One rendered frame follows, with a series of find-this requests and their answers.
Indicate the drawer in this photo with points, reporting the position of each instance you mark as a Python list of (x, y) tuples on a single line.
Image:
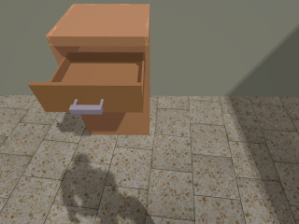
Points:
[(118, 77)]

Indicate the cabinet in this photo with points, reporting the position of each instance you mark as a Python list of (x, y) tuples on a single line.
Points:
[(107, 28)]

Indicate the handle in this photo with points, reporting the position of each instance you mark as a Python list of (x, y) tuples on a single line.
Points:
[(76, 109)]

